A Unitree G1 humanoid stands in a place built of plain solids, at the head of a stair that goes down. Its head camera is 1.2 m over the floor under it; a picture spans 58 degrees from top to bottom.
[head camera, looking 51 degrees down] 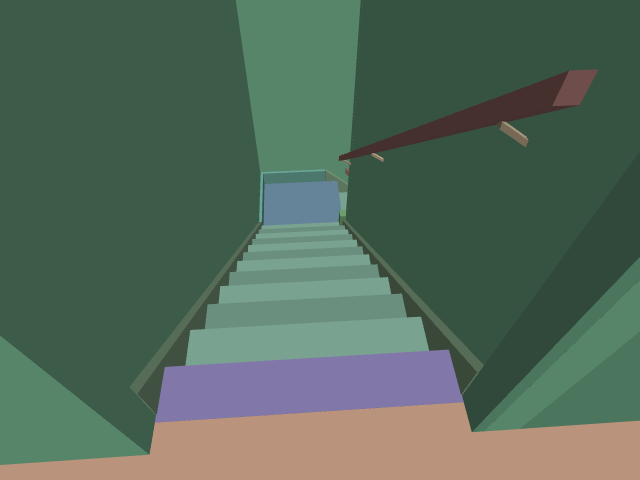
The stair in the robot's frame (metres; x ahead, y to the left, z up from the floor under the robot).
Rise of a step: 0.20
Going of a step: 0.22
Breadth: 0.83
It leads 4 degrees to the left of straight ahead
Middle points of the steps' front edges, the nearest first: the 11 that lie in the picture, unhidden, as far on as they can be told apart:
0.53 0.03 0.00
0.75 0.05 -0.20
0.97 0.06 -0.40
1.19 0.08 -0.59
1.41 0.09 -0.79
1.63 0.10 -0.99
1.85 0.12 -1.19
2.07 0.13 -1.39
2.29 0.15 -1.58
2.51 0.16 -1.78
2.73 0.18 -1.98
